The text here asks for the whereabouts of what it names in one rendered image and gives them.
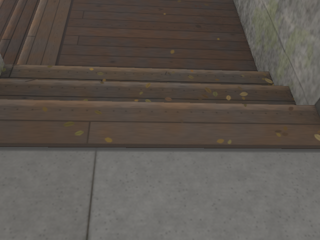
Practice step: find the stairs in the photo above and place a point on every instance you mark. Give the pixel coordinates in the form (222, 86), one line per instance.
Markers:
(129, 84)
(16, 17)

